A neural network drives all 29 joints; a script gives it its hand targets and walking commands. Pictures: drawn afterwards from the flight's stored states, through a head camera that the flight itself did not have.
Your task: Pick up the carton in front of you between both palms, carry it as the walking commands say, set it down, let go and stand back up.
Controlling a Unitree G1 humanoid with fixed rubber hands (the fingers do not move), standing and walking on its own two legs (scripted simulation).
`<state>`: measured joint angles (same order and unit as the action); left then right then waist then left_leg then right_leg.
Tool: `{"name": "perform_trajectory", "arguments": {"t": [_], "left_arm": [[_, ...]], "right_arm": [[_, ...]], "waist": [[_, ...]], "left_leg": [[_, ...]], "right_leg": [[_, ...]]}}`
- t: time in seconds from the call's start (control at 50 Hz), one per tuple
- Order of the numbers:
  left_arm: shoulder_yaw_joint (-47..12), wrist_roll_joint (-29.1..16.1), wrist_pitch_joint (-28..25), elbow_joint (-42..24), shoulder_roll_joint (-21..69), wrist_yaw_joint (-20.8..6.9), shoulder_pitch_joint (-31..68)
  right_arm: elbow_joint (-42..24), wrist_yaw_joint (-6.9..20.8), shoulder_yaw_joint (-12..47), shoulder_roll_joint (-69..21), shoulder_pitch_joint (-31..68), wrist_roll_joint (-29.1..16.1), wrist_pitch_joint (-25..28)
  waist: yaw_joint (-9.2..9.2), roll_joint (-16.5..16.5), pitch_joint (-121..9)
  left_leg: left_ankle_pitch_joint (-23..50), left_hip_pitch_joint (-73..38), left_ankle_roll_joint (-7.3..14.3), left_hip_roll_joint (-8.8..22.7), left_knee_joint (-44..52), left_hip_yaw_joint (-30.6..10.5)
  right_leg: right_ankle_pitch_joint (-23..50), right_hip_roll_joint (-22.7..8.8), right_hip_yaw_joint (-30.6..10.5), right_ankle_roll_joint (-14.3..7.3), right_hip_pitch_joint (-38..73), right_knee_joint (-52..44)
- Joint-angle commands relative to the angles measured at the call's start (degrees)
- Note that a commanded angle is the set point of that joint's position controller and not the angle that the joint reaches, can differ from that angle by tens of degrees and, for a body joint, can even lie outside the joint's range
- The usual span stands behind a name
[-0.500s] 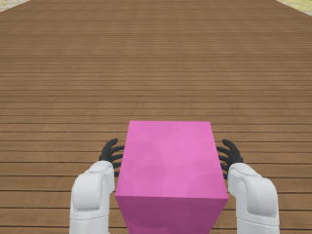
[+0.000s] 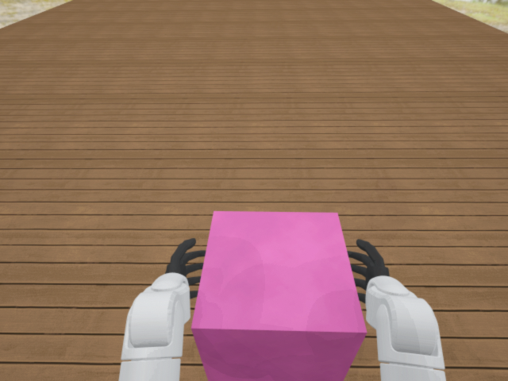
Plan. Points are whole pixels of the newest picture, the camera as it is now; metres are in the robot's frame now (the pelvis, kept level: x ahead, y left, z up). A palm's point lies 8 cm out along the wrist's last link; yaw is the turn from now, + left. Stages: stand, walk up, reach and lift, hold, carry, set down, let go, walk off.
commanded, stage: carry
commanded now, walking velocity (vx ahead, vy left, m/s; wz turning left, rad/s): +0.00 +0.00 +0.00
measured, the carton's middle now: (274, 305) +0.27 +0.00 -0.01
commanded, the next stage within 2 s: hold in 0.86 s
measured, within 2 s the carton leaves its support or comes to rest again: neither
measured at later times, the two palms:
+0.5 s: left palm (184, 285) +0.28 +0.15 +0.04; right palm (369, 289) +0.28 -0.15 +0.04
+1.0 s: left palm (177, 292) +0.26 +0.15 +0.04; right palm (367, 296) +0.26 -0.14 +0.04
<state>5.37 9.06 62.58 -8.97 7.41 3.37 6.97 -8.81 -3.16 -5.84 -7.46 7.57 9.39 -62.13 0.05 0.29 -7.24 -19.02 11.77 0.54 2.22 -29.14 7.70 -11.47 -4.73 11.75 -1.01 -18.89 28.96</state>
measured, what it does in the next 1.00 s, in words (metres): stands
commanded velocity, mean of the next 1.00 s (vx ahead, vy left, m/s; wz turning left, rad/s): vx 0.00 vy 0.00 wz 0.00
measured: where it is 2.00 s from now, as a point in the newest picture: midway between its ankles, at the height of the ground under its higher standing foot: outside the picture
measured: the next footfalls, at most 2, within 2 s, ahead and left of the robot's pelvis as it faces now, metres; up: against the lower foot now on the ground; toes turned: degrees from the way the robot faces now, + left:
none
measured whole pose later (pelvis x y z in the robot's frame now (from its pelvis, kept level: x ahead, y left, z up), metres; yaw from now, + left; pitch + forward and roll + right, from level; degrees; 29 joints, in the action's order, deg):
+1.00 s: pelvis -0.02 +0.00 +0.01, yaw +1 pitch -4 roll +0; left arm 8.4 13.5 40.7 9.4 7.9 0.7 11.0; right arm 6.4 -1.7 -8.6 -7.8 10.0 13.8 -41.8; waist -0.2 1.6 2.2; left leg -15.5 4.4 0.8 0.5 -24.3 3.0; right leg -7.5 -1.6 3.9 0.2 -10.3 22.1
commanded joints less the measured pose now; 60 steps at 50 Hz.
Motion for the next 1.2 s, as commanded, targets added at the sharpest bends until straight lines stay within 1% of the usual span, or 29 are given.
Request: {"name": "perform_trajectory", "arguments": {"t": [0.0, 0.12, 0.22, 0.3, 0.38, 0.44, 0.52, 0.6, 0.74, 0.84, 0.86, 0.88, 0.9, 0.92, 0.94, 0.96, 0.98, 1.0, 1.02, 1.06, 1.1, 1.12, 1.14, 1.16, 1.18], "left_arm": [[-37.4, -19.0, -4.3, -3.1, 49.4, -13.7, 26.8], [-33.0, -14.6, -10.6, 1.7, 46.3, -13.4, 25.9], [-27.7, -10.6, -16.8, 8.2, 45.4, -13.3, 27.9], [-23.5, -7.7, -22.3, 14.6, 46.4, -13.8, 30.8], [-23.1, -7.0, -26.0, 17.9, 49.7, -14.5, 33.1], [-24.4, -7.6, -26.5, 17.8, 51.5, -14.8, 33.1], [-27.6, -9.7, -24.4, 14.4, 52.1, -14.8, 31.1], [-26.9, -9.4, -22.5, 13.7, 50.3, -14.5, 29.2], [-27.8, -10.2, -22.6, 12.7, 50.5, -14.5, 30.9], [-27.8, -10.1, -22.5, 12.7, 50.4, -14.5, 30.6], [-26.2, -9.3, -22.6, 14.0, 51.8, -14.9, 25.0], [-25.8, -8.9, -23.7, 12.4, 51.3, -14.5, 26.8], [-24.3, -7.8, -24.0, 13.0, 49.8, -13.8, 24.1], [-24.0, -7.3, -24.2, 12.9, 48.7, -13.9, 25.2], [-23.8, -6.8, -24.4, 13.9, 48.8, -13.8, 25.4], [-24.2, -7.3, -24.7, 14.0, 49.3, -13.7, 26.0], [-24.2, -7.4, -24.9, 14.1, 49.1, -13.8, 26.8], [-24.2, -7.5, -25.1, 14.7, 49.0, -13.9, 28.8], [-23.4, -7.1, -25.4, 15.8, 48.7, -14.2, 30.9], [-21.3, -6.2, -26.5, 19.6, 48.9, -14.9, 36.5], [-17.6, -4.4, -28.3, 25.6, 49.3, -15.9, 42.6], [-15.4, -3.0, -29.3, 29.2, 49.6, -16.3, 45.4], [-12.7, -1.3, -30.3, 32.8, 49.5, -16.6, 48.0], [-10.4, 0.2, -31.6, 35.5, 49.5, -16.9, 51.9], [-7.5, 1.8, -32.6, 38.8, 49.2, -17.0, 54.1]], "right_arm": [[-1.7, 13.5, 37.4, -49.7, 25.0, -18.6, 3.8], [3.0, 13.2, 33.1, -46.7, 24.0, -14.1, 10.1], [9.1, 13.1, 27.9, -45.9, 26.0, -10.2, 16.3], [15.4, 13.4, 24.0, -47.1, 28.9, -7.5, 21.6], [18.7, 14.1, 23.7, -50.3, 31.1, -6.9, 25.2], [18.6, 14.4, 25.0, -52.0, 31.0, -7.5, 25.7], [15.3, 14.4, 28.2, -52.6, 29.0, -9.6, 23.6], [14.8, 14.2, 27.5, -50.7, 27.2, -9.3, 21.7], [13.8, 14.1, 27.9, -50.9, 28.6, -9.7, 21.8], [13.9, 14.0, 27.9, -50.8, 28.3, -9.6, 21.7], [12.4, 14.2, 27.5, -52.5, 22.5, -9.9, 21.4], [11.2, 13.8, 27.4, -50.9, 23.7, -9.4, 22.1], [10.5, 13.6, 26.7, -49.0, 22.9, -8.6, 22.3], [10.8, 13.5, 26.3, -48.8, 23.1, -8.1, 22.4], [10.7, 13.5, 26.9, -49.6, 24.8, -8.8, 22.4], [10.8, 13.4, 27.9, -49.7, 25.3, -9.0, 22.6], [10.4, 13.5, 27.8, -49.4, 25.8, -8.8, 22.8], [11.2, 13.4, 26.7, -49.0, 27.4, -8.3, 23.0], [12.5, 13.5, 25.3, -48.7, 28.9, -7.6, 23.2], [17.0, 13.7, 21.9, -49.1, 33.0, -5.8, 24.1], [22.8, 14.2, 17.5, -50.0, 38.5, -3.7, 25.3], [26.0, 14.7, 15.4, -50.4, 41.8, -2.7, 26.0], [29.1, 15.1, 12.8, -50.3, 45.0, -1.5, 26.8], [32.5, 15.4, 10.7, -51.3, 48.3, -0.2, 27.6], [35.3, 15.5, 8.4, -51.3, 51.0, 0.9, 28.4]], "waist": [[-0.02, -0.2, -9.6], [-0.01, -0.2, -9.4], [-0.01, -0.2, -9.4], [-0.03, -0.4, -10.0], [-0.03, -0.5, -11.4], [-0.04, -0.5, -12.6], [0.01, -0.4, -13.6], [0.05, -0.4, -13.0], [0.02, -0.3, -11.8], [0.0, -0.3, -12.2], [-0.13, 3.6, -5.4], [0.34, 3.3, -8.2], [0.45, 3.7, -8.3], [0.25, 2.0, -6.4], [0.66, 0.5, -7.2], [0.94, -0.1, -7.2], [0.5, 0.6, -6.5], [-0.23, 0.2, -5.5], [-0.57, 0.2, -4.4], [-1.2, 0.6, -1.2], [-1.54, 1.2, 2.0], [-1.56, 2.0, 2.7], [-1.62, 2.0, 3.6], [-1.78, 0.3, 3.2], [-1.56, 0.5, 3.2]], "left_leg": [[10.0, 2.5, 0.9, 6.6, 5.8, -5.7], [9.0, 3.2, 0.9, 6.6, 5.8, -5.7], [8.0, 3.5, 1.0, 6.6, 6.1, -5.8], [7.5, 3.5, 1.1, 6.5, 6.1, -5.7], [8.1, 2.9, 1.2, 6.4, 5.6, -5.7], [9.6, 2.3, 1.2, 6.4, 5.0, -5.6], [12.2, 1.6, 1.0, 6.5, 4.1, -5.5], [13.3, 1.7, 1.0, 6.5, 3.8, -5.4], [11.9, 2.3, 1.1, 6.6, 4.3, -5.5], [12.3, 2.0, 1.2, 6.7, 4.3, -5.6], [25.9, 1.7, 1.1, -5.5, 8.2, -13.6], [29.2, 2.7, 1.0, -5.3, 7.5, -14.6], [26.2, -0.3, 1.0, -5.4, 9.1, -14.7], [26.7, 0.5, 0.7, -5.3, 8.9, -14.7], [26.1, -3.3, 0.9, -5.7, 9.0, -14.3], [24.0, -2.1, 0.9, -5.8, 9.6, -14.5], [21.6, -2.7, 0.9, -5.6, 10.4, -14.4], [20.4, -3.0, 1.0, -5.6, 10.2, -14.3], [17.4, -3.2, 1.0, -5.5, 10.3, -14.2], [8.8, 1.6, 1.5, -5.3, 10.8, -14.1], [0.0, 7.1, 2.7, -4.6, 11.2, -14.1], [-3.8, 8.6, 3.4, -4.3, 11.2, -14.1], [-4.8, 8.4, 3.8, -4.5, 9.9, -13.7], [-6.4, 10.1, 3.9, -4.8, 8.7, -13.4], [-7.9, 10.9, 4.1, -5.0, 7.7, -13.0]], "right_leg": [[8.5, -5.7, -7.0, 0.3, 8.5, -3.4], [8.0, -5.7, -7.1, 0.3, 7.9, -3.6], [7.1, -5.6, -7.1, 0.3, 7.7, -3.9], [6.8, -5.6, -7.2, 0.2, 8.0, -4.1], [7.8, -5.6, -7.3, 0.1, 8.6, -3.9], [9.5, -5.7, -7.3, 0.0, 9.1, -3.4], [12.0, -5.9, -7.2, -0.1, 9.5, -2.6], [13.0, -5.9, -7.1, -0.1, 9.1, -2.1], [11.3, -5.7, -7.2, -0.1, 8.4, -2.6], [11.4, -5.7, -7.2, 0.0, 8.7, -2.5], [21.6, 9.9, -15.1, -1.5, 24.7, -3.8], [26.8, 8.8, -17.2, -2.2, 28.8, -3.7], [27.3, 8.5, -17.5, -1.4, 28.9, -4.0], [25.8, 8.8, -16.8, -0.7, 28.7, -4.3], [25.0, 9.0, -16.8, 0.0, 27.2, -5.1], [23.4, 9.3, -16.7, 0.1, 28.7, -5.4], [20.4, 9.5, -16.4, 0.2, 27.8, -5.5], [18.6, 9.5, -16.3, 0.1, 26.5, -5.6], [15.6, 9.5, -16.2, 0.0, 25.1, -5.7], [8.4, 9.4, -15.7, -0.4, 25.4, -5.3], [1.8, 9.3, -15.3, -0.2, 25.0, -3.9], [-1.4, 9.3, -15.0, 0.1, 24.4, -3.0], [-3.4, 9.2, -15.0, 0.2, 22.1, -2.5], [-5.3, 9.3, -15.0, 0.3, 21.3, -2.2], [-7.6, 9.3, -15.3, 0.4, 20.4, -1.8]]}}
